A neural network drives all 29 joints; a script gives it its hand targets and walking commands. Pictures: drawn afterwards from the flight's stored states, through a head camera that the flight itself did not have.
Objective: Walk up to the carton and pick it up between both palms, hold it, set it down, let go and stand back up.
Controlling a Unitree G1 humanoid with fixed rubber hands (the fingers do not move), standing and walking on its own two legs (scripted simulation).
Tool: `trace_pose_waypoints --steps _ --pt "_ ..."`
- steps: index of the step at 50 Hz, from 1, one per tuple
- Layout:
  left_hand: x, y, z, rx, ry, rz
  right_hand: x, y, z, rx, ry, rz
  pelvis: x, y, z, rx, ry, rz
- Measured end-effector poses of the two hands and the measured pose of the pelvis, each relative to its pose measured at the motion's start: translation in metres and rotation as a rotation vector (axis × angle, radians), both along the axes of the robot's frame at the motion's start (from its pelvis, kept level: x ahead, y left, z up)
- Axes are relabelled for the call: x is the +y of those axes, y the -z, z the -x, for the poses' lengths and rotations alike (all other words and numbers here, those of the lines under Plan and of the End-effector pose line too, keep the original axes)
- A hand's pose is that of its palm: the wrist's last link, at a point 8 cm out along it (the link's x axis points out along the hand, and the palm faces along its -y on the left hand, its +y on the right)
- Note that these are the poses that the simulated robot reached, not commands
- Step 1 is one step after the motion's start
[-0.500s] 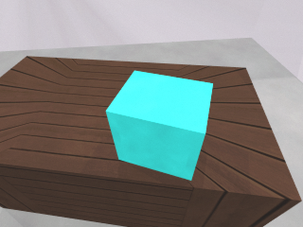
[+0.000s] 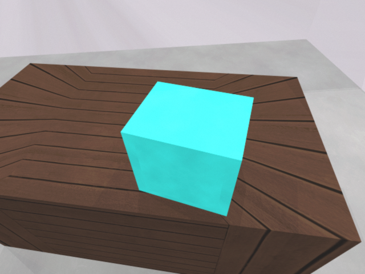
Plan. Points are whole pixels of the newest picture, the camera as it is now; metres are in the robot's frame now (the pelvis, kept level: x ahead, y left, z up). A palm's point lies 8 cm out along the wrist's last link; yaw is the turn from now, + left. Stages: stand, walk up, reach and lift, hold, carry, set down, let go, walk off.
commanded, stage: stand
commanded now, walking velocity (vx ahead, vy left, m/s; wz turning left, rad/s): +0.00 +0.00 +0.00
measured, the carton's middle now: (191, 147) +0.45 +0.02 +0.00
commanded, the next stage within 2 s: none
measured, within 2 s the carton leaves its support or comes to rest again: neither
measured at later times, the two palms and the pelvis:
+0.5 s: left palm out of the picture -0.04 +0.18 -0.15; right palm out of the picture -0.02 -0.21 -0.16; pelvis +0.01 -0.02 +0.00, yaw +0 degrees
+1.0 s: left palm out of the picture -0.03 +0.17 -0.15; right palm out of the picture -0.01 -0.22 -0.16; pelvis +0.03 -0.03 +0.00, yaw +0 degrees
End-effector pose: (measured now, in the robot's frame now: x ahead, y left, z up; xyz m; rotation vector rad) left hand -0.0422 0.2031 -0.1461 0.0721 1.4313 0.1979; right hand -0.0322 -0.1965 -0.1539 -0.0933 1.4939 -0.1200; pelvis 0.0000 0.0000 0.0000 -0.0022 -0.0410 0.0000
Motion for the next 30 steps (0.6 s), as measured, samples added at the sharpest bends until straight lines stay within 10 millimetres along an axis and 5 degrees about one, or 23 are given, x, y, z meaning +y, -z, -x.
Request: trace_pose_waypoints --steps 30 --pt "-0.03 0.003 -0.007 0.043 -0.015 0.016 -0.019 0.003 -0.019 0.029 -0.014 -0.002 -0.022 0.003 -0.017 0.0 -0.007 -0.002"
